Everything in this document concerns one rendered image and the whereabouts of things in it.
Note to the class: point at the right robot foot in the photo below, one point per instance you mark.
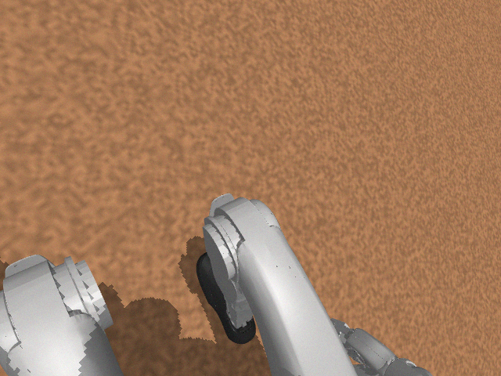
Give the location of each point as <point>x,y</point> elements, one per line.
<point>216,299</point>

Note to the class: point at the right robot arm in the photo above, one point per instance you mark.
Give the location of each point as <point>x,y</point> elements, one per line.
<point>405,367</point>

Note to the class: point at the right robot hand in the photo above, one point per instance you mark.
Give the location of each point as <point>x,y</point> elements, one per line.
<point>374,357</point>

